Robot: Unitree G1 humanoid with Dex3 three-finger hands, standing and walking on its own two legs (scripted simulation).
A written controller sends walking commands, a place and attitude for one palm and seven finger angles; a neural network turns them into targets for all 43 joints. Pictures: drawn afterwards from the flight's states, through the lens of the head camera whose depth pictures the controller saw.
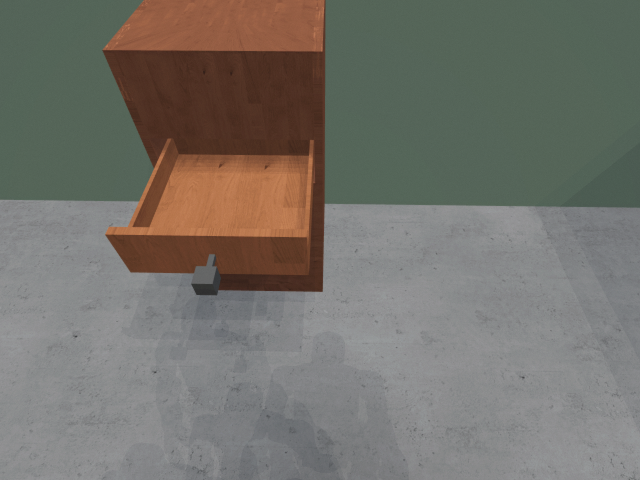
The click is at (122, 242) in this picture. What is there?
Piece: drawer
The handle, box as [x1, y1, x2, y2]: [191, 254, 220, 294]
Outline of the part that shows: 214,254 209,254 207,264 205,266 196,266 191,284 196,294 217,293 220,277 216,266 213,265 215,260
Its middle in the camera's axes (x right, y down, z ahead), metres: -0.22 +0.07 +0.76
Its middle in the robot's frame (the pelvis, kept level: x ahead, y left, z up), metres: +0.50 +0.25 -0.16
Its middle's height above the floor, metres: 0.62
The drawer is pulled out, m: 0.30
